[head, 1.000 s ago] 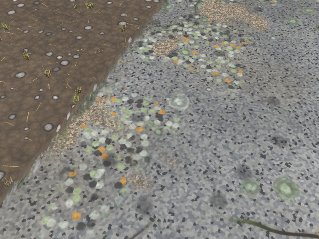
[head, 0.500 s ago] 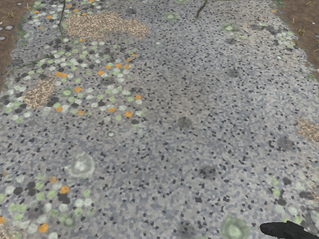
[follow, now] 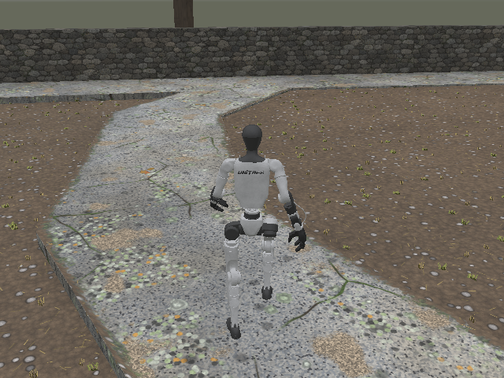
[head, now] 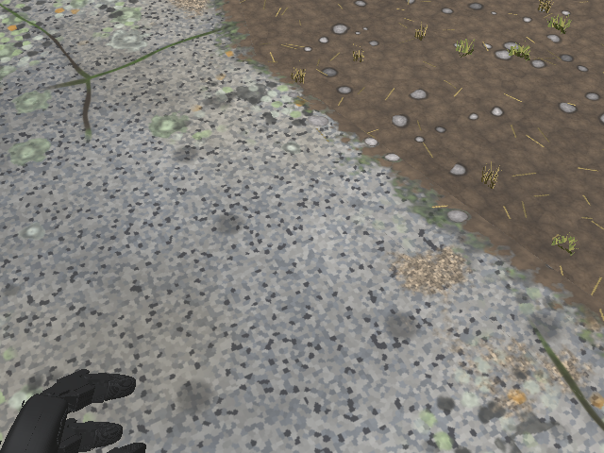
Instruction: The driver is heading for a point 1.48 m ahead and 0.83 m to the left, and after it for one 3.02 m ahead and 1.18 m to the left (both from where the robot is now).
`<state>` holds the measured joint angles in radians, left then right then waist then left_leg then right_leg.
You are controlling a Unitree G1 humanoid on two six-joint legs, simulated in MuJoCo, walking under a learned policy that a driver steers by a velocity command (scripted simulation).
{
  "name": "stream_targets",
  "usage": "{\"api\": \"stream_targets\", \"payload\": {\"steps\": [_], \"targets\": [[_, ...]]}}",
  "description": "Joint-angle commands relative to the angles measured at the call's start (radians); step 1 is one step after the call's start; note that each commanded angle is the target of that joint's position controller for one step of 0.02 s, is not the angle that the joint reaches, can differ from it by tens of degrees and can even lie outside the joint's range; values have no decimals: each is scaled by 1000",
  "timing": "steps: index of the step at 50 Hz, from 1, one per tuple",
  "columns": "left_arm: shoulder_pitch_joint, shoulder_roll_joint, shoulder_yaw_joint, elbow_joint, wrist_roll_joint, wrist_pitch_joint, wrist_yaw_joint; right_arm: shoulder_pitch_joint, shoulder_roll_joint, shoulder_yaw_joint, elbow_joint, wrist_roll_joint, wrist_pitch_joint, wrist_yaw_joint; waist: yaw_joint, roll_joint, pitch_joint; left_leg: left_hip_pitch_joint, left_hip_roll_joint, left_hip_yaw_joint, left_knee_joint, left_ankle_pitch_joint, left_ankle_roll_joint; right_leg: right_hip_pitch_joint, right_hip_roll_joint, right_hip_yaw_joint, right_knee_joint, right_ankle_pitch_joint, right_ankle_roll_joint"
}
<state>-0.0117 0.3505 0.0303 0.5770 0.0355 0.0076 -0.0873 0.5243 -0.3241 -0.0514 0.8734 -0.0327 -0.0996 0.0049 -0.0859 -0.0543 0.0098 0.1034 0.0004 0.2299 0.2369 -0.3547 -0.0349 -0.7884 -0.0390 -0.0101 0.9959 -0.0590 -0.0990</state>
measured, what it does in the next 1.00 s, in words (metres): walks ahead, turning left: right foot, then left foot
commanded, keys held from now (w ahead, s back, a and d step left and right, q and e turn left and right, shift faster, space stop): w+q+shift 1.00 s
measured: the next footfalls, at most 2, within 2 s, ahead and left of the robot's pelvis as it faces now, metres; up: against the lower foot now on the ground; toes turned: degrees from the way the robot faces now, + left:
right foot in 0.12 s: +0.31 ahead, -0.08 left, +0.00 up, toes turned -2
left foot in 0.58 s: +0.73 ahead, +0.12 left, +0.00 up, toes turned +23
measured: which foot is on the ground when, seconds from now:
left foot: down 0.00-0.14, up 0.16-0.56, down 0.58-1.00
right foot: up 0.00-0.10, down 0.12-0.58, up 0.60-0.98, down 1.00-1.00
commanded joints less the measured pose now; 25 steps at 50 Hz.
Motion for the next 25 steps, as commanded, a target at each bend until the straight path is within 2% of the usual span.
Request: {"api": "stream_targets", "payload": {"steps": [1,3,4,5,6,7,8,9,10,11,12,13,14,15,16,19,22,23,24,25], "targets": [[-95,-5,-25,-70,0,-26,-11,-47,-105,-4,-42,4,-19,2,62,72,169,-211,221,-65,-230,643,117,180,57,-74,-238,28,-42],[-79,13,-23,-56,10,-34,2,-24,-164,-7,-13,14,-5,-7,99,124,117,-110,245,-62,-125,1144,143,324,114,-134,-316,-41,-63],[4,35,-13,-31,20,-39,14,-22,-199,-10,1,16,4,-12,157,157,44,-69,259,-74,23,1347,149,438,135,-131,-331,-100,-78],[187,68,6,26,22,-43,32,-48,-229,-15,5,15,13,-17,251,190,-57,-89,269,-96,243,1407,151,629,139,-84,-350,-157,-91],[397,110,28,92,31,-50,52,-93,-226,-14,-6,26,18,-19,365,182,-153,-229,232,-103,534,1239,144,897,84,-10,-451,-115,-106],[481,202,52,130,47,-54,75,-53,-95,9,-42,13,17,-5,299,10,-290,-476,117,-141,909,334,149,1158,-177,268,-431,-375,-84],[441,249,66,97,46,-59,84,47,-23,21,-89,59,14,3,197,-148,-455,-749,7,-275,1209,-118,143,1302,-415,750,-583,-529,-123],[411,179,64,110,26,-60,88,-102,-121,-4,-99,52,18,-5,240,22,-323,-823,47,-324,1215,17,153,1146,-358,658,-666,-482,-90],[358,123,47,135,21,-72,87,-137,-83,2,-109,52,16,1,186,19,-137,-832,77,-305,1152,89,148,972,-319,502,-698,-377,-90],[323,79,41,152,18,-85,82,-132,-48,9,-86,46,23,8,143,49,-43,-795,112,-302,1093,115,137,835,-276,386,-744,-277,-75],[296,49,33,161,11,-94,84,-112,-28,9,-63,33,41,17,105,40,-6,-744,132,-305,1061,130,129,745,-222,278,-780,-232,-44],[298,29,28,171,2,-103,87,-69,-6,12,-49,25,61,28,75,-9,-3,-705,144,-300,1047,139,117,692,-220,217,-809,-204,-40],[307,1,23,186,-8,-115,83,-91,0,8,-48,22,76,33,67,2,19,-717,156,-299,1036,143,113,676,-205,166,-832,-154,-28],[314,-5,23,203,-21,-125,81,-135,10,5,-62,19,88,39,60,-2,53,-762,166,-293,1020,155,107,669,-198,106,-857,-105,-16],[320,-8,23,214,-25,-133,80,-191,15,4,-77,17,95,44,62,7,78,-809,171,-280,1011,190,103,672,-184,45,-879,-51,-3],[332,-31,16,240,-17,-146,77,-336,41,17,-135,27,92,58,64,-18,125,-839,137,-202,868,354,111,651,-105,-156,-898,212,37],[361,-1,16,259,-22,-147,91,-441,31,29,-178,24,82,78,67,22,145,-765,87,-100,629,464,151,691,-97,-257,-908,455,72],[366,24,18,260,-22,-147,99,-455,24,31,-184,22,81,83,59,27,134,-713,52,-63,559,489,170,728,-105,-277,-891,617,86],[361,50,19,249,-24,-149,111,-424,9,26,-166,32,86,85,47,12,67,-620,-5,-29,547,503,183,773,-110,-292,-829,894,102],[374,94,28,247,-25,-142,121,-399,-4,26,-172,24,85,84,18,-27,70,-595,-27,-11,522,456,200,815,-144,-294,-732,1089,111]]}}
Velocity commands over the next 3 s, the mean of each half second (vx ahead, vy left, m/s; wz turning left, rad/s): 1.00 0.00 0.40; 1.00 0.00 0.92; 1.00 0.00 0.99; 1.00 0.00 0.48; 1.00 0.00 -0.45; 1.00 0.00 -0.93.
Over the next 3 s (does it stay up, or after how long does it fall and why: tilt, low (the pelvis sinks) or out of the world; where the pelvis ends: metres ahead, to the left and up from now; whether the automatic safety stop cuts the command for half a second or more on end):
stays up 1.69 1.79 0.00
